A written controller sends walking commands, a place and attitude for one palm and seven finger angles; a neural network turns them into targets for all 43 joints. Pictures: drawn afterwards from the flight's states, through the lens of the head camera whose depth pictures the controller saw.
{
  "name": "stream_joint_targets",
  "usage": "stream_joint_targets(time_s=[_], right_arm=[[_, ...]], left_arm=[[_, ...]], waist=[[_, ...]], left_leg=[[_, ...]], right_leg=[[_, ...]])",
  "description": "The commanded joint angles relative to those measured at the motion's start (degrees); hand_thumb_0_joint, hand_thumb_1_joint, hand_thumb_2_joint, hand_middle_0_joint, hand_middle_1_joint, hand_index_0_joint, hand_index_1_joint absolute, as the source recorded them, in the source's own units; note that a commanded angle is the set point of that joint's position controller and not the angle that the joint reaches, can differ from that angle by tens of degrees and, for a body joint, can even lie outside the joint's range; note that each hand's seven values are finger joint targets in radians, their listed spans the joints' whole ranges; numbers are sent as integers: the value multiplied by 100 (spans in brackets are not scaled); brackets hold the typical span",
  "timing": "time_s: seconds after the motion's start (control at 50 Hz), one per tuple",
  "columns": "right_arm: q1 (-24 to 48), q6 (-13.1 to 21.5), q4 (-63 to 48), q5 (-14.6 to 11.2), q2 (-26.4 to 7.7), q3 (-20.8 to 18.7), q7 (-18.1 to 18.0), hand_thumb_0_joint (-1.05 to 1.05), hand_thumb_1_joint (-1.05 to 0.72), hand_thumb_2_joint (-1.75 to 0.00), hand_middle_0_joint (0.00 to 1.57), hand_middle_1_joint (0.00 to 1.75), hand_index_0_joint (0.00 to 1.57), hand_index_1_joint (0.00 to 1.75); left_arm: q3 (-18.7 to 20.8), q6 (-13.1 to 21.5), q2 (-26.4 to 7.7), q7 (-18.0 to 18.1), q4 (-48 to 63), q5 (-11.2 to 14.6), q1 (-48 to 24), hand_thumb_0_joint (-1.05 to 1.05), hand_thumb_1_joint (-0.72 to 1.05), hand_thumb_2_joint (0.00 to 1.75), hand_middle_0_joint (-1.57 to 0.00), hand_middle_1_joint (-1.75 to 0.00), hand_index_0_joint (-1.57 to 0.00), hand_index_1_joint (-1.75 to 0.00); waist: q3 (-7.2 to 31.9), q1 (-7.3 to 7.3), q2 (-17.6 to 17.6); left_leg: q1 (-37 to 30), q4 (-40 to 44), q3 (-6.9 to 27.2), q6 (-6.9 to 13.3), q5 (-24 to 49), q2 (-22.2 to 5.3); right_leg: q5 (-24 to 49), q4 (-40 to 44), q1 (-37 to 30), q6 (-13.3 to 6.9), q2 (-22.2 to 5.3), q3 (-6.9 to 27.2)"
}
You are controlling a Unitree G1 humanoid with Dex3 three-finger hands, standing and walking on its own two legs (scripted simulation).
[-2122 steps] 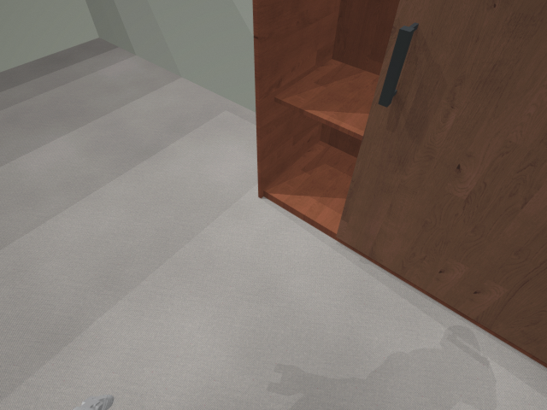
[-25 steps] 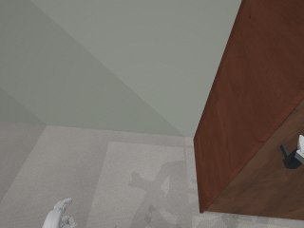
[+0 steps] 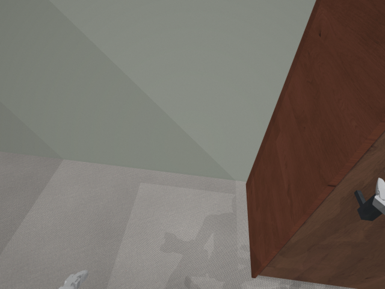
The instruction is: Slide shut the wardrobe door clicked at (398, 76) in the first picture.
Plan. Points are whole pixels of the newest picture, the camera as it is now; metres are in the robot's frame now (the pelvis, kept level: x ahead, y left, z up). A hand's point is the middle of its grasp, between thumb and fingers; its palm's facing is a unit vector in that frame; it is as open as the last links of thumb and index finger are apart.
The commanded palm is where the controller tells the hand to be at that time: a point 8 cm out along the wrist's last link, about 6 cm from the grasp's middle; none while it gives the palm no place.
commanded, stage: stop walking and hold the door there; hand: right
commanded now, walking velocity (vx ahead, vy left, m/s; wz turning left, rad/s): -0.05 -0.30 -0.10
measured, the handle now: out of the picture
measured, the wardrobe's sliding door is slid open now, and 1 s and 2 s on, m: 0.00 0.00 0.00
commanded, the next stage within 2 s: loosen the grip on the handle in 1.42 s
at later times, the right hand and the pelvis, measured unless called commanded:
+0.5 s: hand (382, 198) +0.30 -0.36 +0.09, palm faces +0.48 +0.83 -0.27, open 5.8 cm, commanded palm +0.25 -0.39 +0.09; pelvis -0.02 -0.05 -0.02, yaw -5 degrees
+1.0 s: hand (383, 200) +0.29 -0.36 +0.09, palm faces +0.38 +0.90 -0.20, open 5.7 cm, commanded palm +0.25 -0.39 +0.09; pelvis -0.03 -0.11 +0.00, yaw -2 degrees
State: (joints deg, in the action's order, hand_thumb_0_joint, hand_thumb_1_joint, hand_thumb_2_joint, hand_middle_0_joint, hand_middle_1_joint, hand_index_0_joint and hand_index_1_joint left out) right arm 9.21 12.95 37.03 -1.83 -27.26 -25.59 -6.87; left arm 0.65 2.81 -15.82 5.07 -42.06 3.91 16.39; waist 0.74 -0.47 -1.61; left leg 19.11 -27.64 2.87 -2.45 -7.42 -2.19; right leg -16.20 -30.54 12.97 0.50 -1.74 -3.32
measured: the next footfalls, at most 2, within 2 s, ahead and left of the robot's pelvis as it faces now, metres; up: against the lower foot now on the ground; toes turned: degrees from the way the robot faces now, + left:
left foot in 0.74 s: +0.03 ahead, +0.00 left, +0.00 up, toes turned +1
right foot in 0.90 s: +0.03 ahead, -0.22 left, +0.00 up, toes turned -6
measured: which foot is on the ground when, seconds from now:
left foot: down 0.00-0.52, up 0.54-0.72, down 0.74-1.00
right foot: down 0.00-0.76, up 0.78-0.88, down 0.90-1.00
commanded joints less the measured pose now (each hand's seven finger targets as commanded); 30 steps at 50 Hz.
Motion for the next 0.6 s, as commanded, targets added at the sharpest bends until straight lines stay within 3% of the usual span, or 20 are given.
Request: stream_joint_targets(time_s=[0.0, 0.08, 0.12, 0.16, 0.2, 0.26, 0.3, 0.32, 0.34, 0.36, 0.38, 0.4, 0.42, 0.46, 0.48, 0.5, 0.52, 0.54, 0.56, 0.58], right_arm=[[1199, 58, -649, 149, -1589, -215, -96, 0, -90, -90, 45, 140, 45, 140], [1249, 67, -651, 151, -1885, -474, -104, 0, -90, -90, 45, 140, 45, 140], [1364, 64, -749, 151, -1739, -344, -77, 0, -90, -90, 45, 140, 45, 140], [1451, 66, -772, 135, -1648, -243, -44, 0, -90, -90, 45, 140, 45, 140], [1622, 136, -988, 155, -1549, -131, -6, 0, -90, -90, 45, 140, 45, 140], [1602, 277, -1504, 150, -1133, 183, 13, 0, -90, -90, 45, 140, 45, 140], [1368, 238, -1634, 69, -981, 286, -13, 0, -90, -90, 45, 140, 45, 140], [1340, 214, -1712, 59, -902, 347, -10, 0, -90, -90, 45, 140, 45, 140], [1276, 155, -1527, 65, -928, 382, -5, 0, -90, -90, 45, 140, 45, 140], [1394, 123, -1449, 69, -1032, 392, -5, 0, -90, -90, 45, 140, 45, 140], [1486, 93, -1390, 21, -1255, 134, -11, 0, -90, -90, 45, 140, 45, 140], [1722, 53, -1602, 64, -1275, 148, 5, 0, -90, -90, 45, 140, 45, 140], [2089, 55, -1856, 80, -1145, 257, 30, 0, -90, -90, 45, 140, 45, 140], [2241, 91, -1877, 86, -1165, 270, 85, 0, -90, -90, 45, 140, 45, 140], [2172, 165, -2033, 83, -1060, 387, 116, 0, -90, -90, 45, 140, 45, 140], [2348, 296, -2640, 34, -869, 566, 142, 0, -90, -90, 45, 140, 45, 140], [2234, 356, -2860, 47, -671, 785, 131, 0, -90, -90, 45, 140, 45, 140], [2391, 343, -3021, 51, -478, 967, 104, 0, -90, -90, 45, 140, 45, 140], [2175, 304, -2876, -10, -396, 936, 79, 0, -90, -90, 45, 140, 45, 140], [1901, 234, -2834, -64, -253, 1012, 77, 0, -90, -90, 45, 140, 45, 140]], left_arm=[[291, 303, -795, 69, 801, -22, -609, 0, 90, 90, -20, -30, -20, -30], [390, 200, -809, 27, 800, -21, -575, 0, 90, 90, -20, -30, -20, -30], [382, 161, -752, 15, 801, -22, -598, 0, 90, 90, -20, -30, -20, -30], [362, 110, -726, 12, 775, -24, -627, 0, 90, 90, -20, -30, -20, -30], [354, 66, -751, 16, 826, -29, -690, 0, 90, 90, -20, -30, -20, -30], [263, -21, -711, 9, 1062, 25, -937, 0, 90, 90, -20, -30, -20, -30], [277, 6, -653, -29, 1141, 29, -954, 0, 90, 90, -20, -30, -20, -30], [280, 23, -638, -67, 1148, 10, -985, 0, 90, 90, -20, -30, -20, -30], [283, -3, -619, -88, 1166, -14, -984, 0, 90, 90, -20, -30, -20, -30], [320, -25, -593, -114, 1091, -59, -992, 0, 90, 90, -20, -30, -20, -30], [375, -52, -693, -131, 1024, -73, -856, 0, 90, 90, -20, -30, -20, -30], [386, -92, -704, -150, 1008, -94, -923, 0, 90, 90, -20, -30, -20, -30], [308, -88, -611, -179, 944, -143, -973, 0, 90, 90, -20, -30, -20, -30], [200, -113, -487, -139, 770, -159, -919, 0, 90, 90, -20, -30, -20, -30], [182, -126, -503, -89, 832, -154, -1033, 0, 90, 90, -20, -30, -20, -30], [189, -92, -596, -53, 1029, -107, -1173, 0, 90, 90, -20, -30, -20, -30], [179, -98, -533, -85, 1191, -56, -1077, 0, 90, 90, -20, -30, -20, -30], [72, -43, -298, -76, 1210, -65, -1134, 0, 90, 90, -20, -30, -20, -30], [123, 41, -353, -85, 1107, -58, -982, 0, 90, 90, -20, -30, -20, -30], [200, 115, -429, -107, 1029, -61, -925, 0, 90, 90, -20, -30, -20, -30]], waist=[[280, 30, 199], [542, 34, 1057], [664, 72, 1172], [609, 99, 1069], [572, 108, 662], [452, 1, -1064], [720, -117, -709], [771, -157, -233], [710, -117, 669], [494, -8, 1489], [448, -77, 1878], [358, -101, 1977], [400, 36, 1945], [581, 289, 1011], [482, 247, -36], [539, 124, -1706], [695, 160, -2528], [543, 256, -2085], [536, 179, -974], [695, 107, -253]], left_leg=[[-373, 736, 446, 258, -1270, -305], [-303, 996, 989, 523, -1199, -1063], [-189, 872, 977, 607, -854, -1334], [21, 721, 819, 524, -924, -1319], [140, 285, 470, 347, -1001, -1006], [132, -1382, -542, 77, -1262, -133], [-314, -1490, -591, 112, -1023, -160], [-584, -924, -411, 158, -576, -352], [-836, -113, 373, 351, -18, -885], [-733, 676, 1623, 779, -190, -1915], [-265, 1118, 2106, 1107, -1039, -2538], [120, 1155, 2158, 1148, -1442, -2664], [375, 809, 1586, 1007, -1086, -2531], [954, -159, 352, 429, -1056, -1800], [1049, -936, -201, 252, -1249, -1105], [1077, -2059, -833, 57, -1667, -335], [975, -3659, -897, 63, -2726, 26], [1331, -4456, -495, 133, -2797, -19], [1532, -4434, -379, 129, -2589, -126], [1451, -3941, -524, 70, -2502, -191]], right_leg=[[-802, 652, 566, -212, -122, 251], [-497, -193, 480, -129, 72, 215], [-322, -247, 282, -108, 32, 268], [-282, 8, 130, -110, -10, 262], [-189, 486, 32, -206, -113, 411], [-343, 1173, 500, -579, -730, 1110], [1141, 615, 416, -740, -750, 987], [1470, 141, 403, -585, -550, 697], [793, -518, 803, -290, -103, 334], [-576, -1304, 1169, -13, 269, 99], [-1525, -2107, 1105, 28, 137, 596], [-1576, -2562, 1046, -28, -64, 977], [-1434, -2222, 660, -106, -266, 1154], [-508, -268, -553, -99, -46, 548], [-274, 440, -646, -81, 19, 322], [-110, 1056, -430, -361, -684, 944], [-439, 1511, 120, -894, -1313, 1669], [-154, 1452, 141, -1282, -1428, 2142], [554, 1130, -170, -1471, -1418, 2109], [1440, 819, -664, -1447, -1263, 1724]])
